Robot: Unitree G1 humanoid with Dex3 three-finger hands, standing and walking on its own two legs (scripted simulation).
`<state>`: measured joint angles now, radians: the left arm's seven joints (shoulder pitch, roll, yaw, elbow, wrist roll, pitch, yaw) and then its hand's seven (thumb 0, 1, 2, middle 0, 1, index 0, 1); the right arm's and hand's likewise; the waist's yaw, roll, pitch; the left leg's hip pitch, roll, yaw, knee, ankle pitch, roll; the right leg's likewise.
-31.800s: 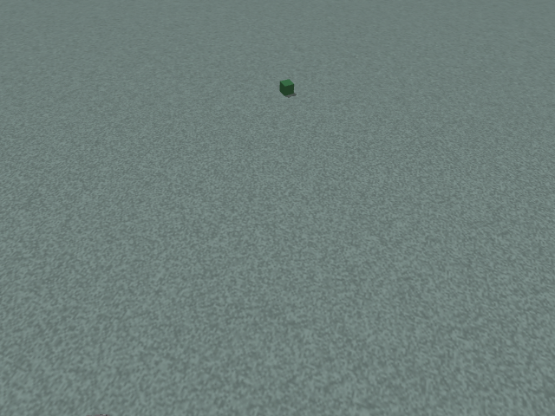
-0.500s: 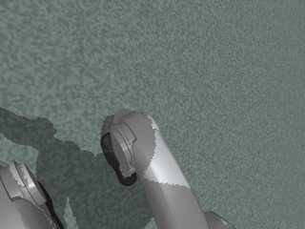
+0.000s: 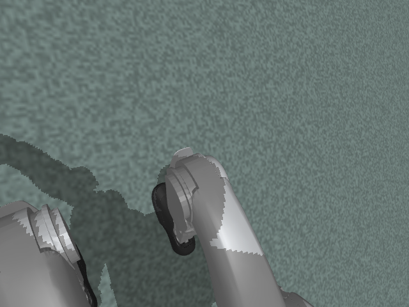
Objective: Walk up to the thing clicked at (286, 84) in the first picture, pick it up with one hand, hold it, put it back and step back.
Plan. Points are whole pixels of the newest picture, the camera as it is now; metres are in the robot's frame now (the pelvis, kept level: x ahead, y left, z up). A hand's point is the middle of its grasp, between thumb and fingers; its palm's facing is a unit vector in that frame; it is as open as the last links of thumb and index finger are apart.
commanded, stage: settle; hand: left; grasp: from above
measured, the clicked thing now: out of the picture +0.47 +0.37 -0.28
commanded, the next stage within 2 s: lift in 0.42 s
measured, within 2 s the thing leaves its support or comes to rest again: neither
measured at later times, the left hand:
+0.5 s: hand out of the picture +0.45 +0.35 -0.16, palm faces -0.21 -0.34 -0.91, open 9.6 cm
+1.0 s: hand out of the picture +0.41 +0.35 -0.06, palm faces -0.23 -0.33 -0.92, open 9.6 cm
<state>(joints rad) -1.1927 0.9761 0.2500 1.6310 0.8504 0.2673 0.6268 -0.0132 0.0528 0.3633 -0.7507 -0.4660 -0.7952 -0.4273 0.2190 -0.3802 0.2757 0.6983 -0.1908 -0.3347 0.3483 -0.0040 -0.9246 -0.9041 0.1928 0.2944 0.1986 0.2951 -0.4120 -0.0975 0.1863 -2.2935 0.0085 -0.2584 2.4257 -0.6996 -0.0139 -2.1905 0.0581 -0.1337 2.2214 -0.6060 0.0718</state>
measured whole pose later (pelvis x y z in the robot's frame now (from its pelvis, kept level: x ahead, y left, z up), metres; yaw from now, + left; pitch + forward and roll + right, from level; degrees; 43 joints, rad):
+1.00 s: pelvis +0.01 -0.02 +0.05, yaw +10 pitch +36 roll -5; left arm -0.97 0.55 0.14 1.33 0.84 0.35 0.35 -0.01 0.06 0.36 -0.75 -0.45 -0.80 -0.42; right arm 0.19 -0.31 0.01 0.81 -0.07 -0.17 0.20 0.00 -0.92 -0.90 0.19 0.29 0.20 0.30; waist -0.18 0.08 -0.16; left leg -2.15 0.00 -0.11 2.20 -0.69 -0.03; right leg -2.12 0.01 -0.01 2.14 -0.65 0.04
